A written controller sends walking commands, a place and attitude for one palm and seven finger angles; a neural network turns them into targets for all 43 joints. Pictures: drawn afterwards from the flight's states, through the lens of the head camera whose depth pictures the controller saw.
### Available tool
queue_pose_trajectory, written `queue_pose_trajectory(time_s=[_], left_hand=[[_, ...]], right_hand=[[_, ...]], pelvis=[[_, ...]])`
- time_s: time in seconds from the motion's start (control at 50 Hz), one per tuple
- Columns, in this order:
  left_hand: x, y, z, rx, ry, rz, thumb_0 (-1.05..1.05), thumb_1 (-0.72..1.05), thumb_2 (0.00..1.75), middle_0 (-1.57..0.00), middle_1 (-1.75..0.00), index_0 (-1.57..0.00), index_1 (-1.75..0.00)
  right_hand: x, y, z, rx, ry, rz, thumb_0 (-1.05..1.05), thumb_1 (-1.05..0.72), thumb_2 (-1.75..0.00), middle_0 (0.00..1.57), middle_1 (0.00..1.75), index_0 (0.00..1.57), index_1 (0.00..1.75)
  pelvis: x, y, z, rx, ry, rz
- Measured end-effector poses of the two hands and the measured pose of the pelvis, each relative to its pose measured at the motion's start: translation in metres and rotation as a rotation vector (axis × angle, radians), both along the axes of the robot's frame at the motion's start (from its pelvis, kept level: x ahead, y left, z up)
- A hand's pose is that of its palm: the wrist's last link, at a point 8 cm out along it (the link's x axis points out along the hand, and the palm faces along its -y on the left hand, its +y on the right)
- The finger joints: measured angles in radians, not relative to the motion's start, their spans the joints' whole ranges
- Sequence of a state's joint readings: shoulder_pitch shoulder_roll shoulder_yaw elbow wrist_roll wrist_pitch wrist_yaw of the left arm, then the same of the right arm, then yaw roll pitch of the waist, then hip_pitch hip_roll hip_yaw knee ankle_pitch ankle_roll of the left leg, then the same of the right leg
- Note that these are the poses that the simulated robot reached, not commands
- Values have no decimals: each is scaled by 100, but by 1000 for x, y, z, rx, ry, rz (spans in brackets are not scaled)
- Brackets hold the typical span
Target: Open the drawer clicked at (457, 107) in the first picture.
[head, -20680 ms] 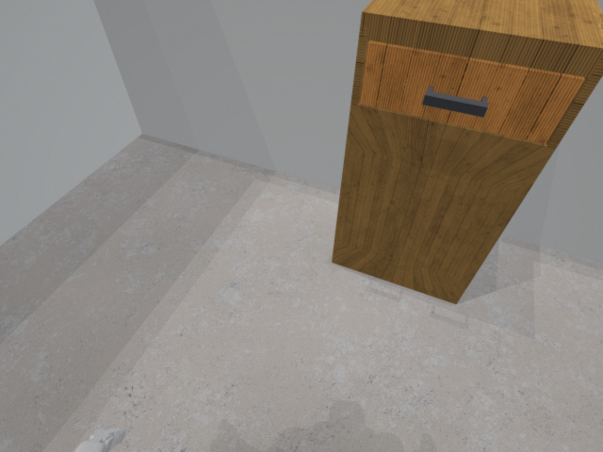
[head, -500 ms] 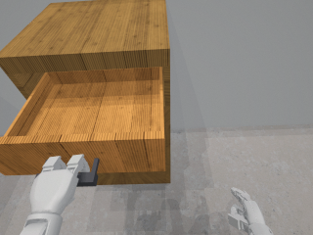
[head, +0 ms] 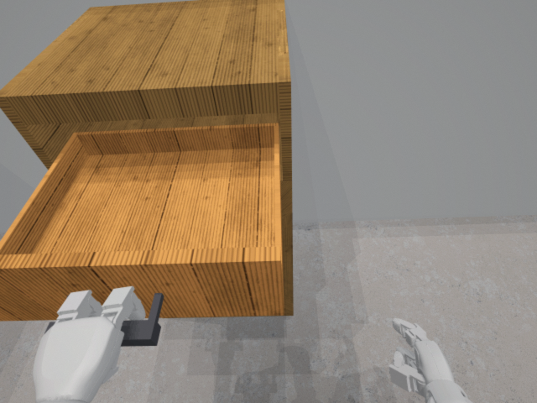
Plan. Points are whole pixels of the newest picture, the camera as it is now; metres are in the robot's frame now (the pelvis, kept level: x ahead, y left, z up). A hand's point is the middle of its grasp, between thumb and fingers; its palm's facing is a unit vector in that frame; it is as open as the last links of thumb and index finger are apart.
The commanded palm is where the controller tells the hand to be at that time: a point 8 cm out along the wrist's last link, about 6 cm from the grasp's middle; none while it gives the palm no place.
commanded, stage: pull the drawer open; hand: left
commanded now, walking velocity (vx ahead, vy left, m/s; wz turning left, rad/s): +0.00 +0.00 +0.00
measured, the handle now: (108, 317) +0.20 +0.25 +0.06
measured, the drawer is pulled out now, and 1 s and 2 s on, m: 0.30 0.30 0.30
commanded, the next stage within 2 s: open the thumb to release the handle in 0.18 s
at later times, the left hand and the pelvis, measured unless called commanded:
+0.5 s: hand (97, 353) +0.16 +0.25 +0.05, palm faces +0.06 -0.07 -1.00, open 6.5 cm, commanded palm +0.13 +0.25 +0.10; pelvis +0.00 +0.00 +0.00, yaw +1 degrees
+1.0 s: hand (104, 357) +0.16 +0.24 +0.04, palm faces +0.05 -0.10 -0.99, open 13.4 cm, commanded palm +0.14 +0.23 +0.10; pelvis -0.03 -0.01 +0.00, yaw +3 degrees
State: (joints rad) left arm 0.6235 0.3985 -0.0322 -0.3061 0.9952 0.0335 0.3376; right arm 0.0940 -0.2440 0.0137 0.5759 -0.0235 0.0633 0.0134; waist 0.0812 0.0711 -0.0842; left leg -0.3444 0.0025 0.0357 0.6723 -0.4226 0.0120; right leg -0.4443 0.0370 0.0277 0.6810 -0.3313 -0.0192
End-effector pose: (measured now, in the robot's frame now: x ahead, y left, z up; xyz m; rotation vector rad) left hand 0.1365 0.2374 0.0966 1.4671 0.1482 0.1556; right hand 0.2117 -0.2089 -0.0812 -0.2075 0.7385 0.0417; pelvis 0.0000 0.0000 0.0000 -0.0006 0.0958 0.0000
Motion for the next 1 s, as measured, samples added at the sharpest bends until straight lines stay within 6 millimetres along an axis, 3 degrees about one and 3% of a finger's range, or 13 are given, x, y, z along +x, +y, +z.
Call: queue_pose_trajectory(time_s=[0.24, 0.44, 0.56, 0.8, 1.0], left_hand=[[-1, 0, 0, -5, -9, 1, 3, 70, 75, -32, -135, -42, -135], [1, 12, 1, 50, -37, 17, -1, 62, 77, -36, -133, -43, -134], [1, 10, 5, 29, -47, 48, -1, 40, 68, -37, -130, -42, -131], [0, 9, 5, 36, -30, 54, 0, -27, 40, -35, -124, -37, -126], [-1, 3, 1, -1, -30, 63, 0, -46, 31, -33, -121, -35, -125]], right_hand=[[-3, -8, 0, -12, -1, -17, 1, -90, -90, 20, 30, 20, 30], [-6, 0, -15, -22, 54, -12, 1, -90, -90, 20, 30, 20, 30], [-5, 9, -13, -1, 36, -1, 1, -90, -90, 20, 30, 20, 30], [-4, 10, -4, -22, 9, 35, 1, -90, -90, 20, 30, 20, 30], [-12, 3, -3, -32, 5, 36, 1, -90, -90, 20, 30, 20, 30]], pelvis=[[3, 2, -3, -3, 15, -10], [-2, 2, -4, -2, 4, 17], [-6, 0, -2, 2, -11, 24], [-19, -7, 2, 8, -46, 40], [-26, -10, 4, 10, -51, 47]])
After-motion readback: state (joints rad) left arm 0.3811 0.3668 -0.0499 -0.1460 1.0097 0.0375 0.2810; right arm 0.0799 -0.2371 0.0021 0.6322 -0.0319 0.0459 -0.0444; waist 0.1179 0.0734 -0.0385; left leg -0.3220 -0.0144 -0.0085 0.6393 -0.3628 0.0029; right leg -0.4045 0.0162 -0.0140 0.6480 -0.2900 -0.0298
